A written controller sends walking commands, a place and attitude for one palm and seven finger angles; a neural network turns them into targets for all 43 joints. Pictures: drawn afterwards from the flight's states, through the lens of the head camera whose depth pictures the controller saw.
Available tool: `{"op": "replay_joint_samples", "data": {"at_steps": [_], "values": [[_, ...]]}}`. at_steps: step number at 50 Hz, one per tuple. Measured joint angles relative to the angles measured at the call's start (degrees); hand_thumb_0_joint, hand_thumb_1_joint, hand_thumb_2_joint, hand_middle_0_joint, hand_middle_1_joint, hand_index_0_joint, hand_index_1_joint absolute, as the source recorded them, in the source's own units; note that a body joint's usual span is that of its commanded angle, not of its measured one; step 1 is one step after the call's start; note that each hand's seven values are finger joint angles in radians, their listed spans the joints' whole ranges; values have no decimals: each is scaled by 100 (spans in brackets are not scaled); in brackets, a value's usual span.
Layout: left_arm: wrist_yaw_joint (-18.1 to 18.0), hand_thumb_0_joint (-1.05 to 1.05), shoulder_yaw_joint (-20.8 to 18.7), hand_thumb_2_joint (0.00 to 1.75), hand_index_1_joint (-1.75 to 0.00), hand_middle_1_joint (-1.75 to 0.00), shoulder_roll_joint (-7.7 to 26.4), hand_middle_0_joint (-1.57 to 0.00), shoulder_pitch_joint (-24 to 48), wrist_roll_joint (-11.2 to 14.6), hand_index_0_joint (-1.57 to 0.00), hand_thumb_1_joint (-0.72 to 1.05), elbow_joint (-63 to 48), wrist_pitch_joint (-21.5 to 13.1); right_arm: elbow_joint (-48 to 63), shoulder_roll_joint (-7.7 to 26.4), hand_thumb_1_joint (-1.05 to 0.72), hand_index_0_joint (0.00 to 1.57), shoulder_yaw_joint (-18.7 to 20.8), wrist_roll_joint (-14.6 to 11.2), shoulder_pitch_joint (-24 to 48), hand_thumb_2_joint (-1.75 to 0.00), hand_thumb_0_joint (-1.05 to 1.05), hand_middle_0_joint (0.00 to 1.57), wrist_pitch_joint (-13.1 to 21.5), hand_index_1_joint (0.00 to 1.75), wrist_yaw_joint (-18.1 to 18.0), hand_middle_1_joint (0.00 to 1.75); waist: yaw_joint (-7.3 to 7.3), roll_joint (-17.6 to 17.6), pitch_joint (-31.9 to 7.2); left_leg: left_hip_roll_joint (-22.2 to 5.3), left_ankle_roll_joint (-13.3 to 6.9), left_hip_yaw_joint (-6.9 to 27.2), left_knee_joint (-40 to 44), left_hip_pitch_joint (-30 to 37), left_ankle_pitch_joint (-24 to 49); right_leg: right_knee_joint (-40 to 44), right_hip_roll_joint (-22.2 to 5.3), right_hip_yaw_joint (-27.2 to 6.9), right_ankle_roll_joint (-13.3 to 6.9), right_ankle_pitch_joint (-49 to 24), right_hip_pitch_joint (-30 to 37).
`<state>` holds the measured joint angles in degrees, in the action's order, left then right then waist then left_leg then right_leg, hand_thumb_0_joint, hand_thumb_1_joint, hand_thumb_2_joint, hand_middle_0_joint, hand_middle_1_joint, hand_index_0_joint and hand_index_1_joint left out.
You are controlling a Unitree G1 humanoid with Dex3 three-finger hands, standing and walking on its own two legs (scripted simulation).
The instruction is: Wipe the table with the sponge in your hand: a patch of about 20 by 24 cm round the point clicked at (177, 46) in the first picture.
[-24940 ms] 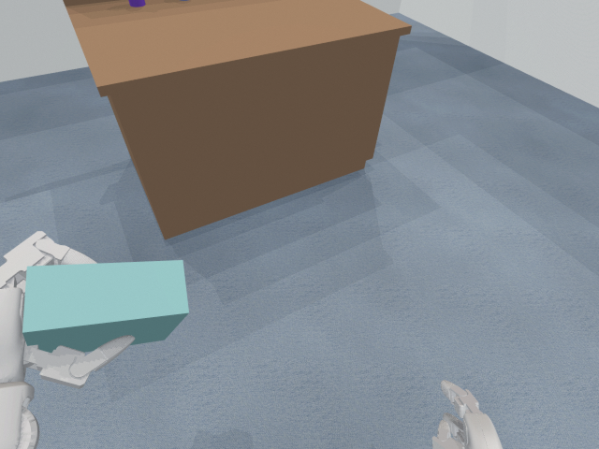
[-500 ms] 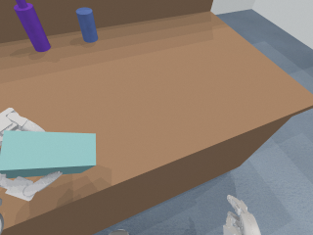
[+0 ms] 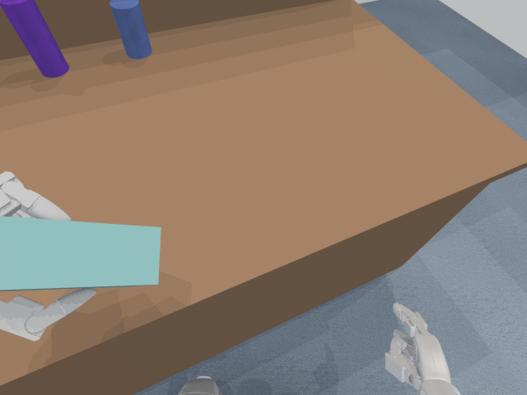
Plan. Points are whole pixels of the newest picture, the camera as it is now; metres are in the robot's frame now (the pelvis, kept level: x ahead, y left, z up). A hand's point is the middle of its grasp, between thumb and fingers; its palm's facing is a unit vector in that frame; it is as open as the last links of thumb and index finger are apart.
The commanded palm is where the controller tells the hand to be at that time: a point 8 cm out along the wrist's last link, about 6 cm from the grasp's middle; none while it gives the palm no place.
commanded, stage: shuffle to correct the standing spot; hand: left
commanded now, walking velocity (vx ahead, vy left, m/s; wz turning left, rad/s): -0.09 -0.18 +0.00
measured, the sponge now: (100, 259) +0.24 +0.19 +0.15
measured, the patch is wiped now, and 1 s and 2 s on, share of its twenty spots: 0.00 0.00 0.00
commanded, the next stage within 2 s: come to a stop and stand still in 1.86 s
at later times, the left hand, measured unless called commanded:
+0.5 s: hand (37, 259) +0.22 +0.24 +0.17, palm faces +0.30 -0.86 -0.42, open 10.0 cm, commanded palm +0.16 +0.29 +0.18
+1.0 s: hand (27, 268) +0.21 +0.24 +0.17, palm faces +0.29 -0.83 -0.48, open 10.0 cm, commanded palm +0.16 +0.29 +0.18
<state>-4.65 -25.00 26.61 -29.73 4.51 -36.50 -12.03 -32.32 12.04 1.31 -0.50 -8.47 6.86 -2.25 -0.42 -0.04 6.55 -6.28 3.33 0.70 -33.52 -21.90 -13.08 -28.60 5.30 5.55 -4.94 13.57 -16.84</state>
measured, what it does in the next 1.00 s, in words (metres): stands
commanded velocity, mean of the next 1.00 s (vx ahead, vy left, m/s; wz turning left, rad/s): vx -0.15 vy -0.18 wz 0.00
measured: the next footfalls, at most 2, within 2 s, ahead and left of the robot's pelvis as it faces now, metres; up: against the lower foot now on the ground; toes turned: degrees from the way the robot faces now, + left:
none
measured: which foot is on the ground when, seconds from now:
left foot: down 0.00-1.00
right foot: down 0.00-1.00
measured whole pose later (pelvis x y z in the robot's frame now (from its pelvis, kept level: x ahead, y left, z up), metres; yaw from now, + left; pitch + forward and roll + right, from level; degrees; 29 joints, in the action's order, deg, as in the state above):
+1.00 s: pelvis +0.00 +0.01 +0.00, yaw +0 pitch +2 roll -2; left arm -5.4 -24.1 25.5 -31.1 5.1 -36.5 -10.7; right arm -32.2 11.3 0.4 -0.7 -8.9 6.3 -2.3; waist 0.1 -0.3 5.8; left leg -5.9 2.1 0.2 -35.0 -23.3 -13.8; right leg -30.1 4.6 5.5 -4.4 14.0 -18.2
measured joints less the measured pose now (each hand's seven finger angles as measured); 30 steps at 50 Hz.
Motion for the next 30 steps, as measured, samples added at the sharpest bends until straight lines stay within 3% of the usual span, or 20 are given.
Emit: {"op": "replay_joint_samples", "data": {"at_steps": [5, 16, 30], "values": [[-12, 0, -14, 103, -135, -135, -28, -75, -123, 26, -74, -48, -19, -16, -24, -39, -90, 20, -28, -8, -56, -90, 1, 20, -2, 30, -8, 30, 14, 7, -32, 47, -51, -21, -51, -106, 37, -140, -55, -10, 34, -2, -149], [-108, 0, 260, 103, -135, -135, -309, -75, 33, 6, -74, -48, 258, 407, -87, -150, -90, 20, -232, -1, -488, -90, 1, 20, -16, 30, 22, 30, 75, -5, -220, 42, -111, -28, -4, -17, 39, 21, -66, 18, 100, -54, 10], [-49, 0, 296, 103, -135, -135, -172, -75, 33, 83, -74, -48, 258, 430, -35, -92, -90, 20, -136, -23, -295, -90, 1, 20, -96, 30, 76, 30, -78, 43, -275, 10, -21, -73, 53, 216, -105, 94, -35, -32, 42, 78, 233]]}}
